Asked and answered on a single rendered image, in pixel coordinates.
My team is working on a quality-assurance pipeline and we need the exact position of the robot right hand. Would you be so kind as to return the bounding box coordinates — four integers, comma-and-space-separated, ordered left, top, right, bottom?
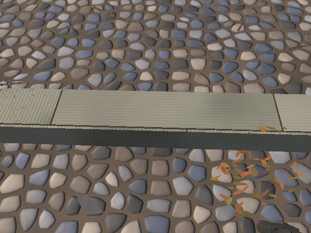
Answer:
257, 222, 302, 233

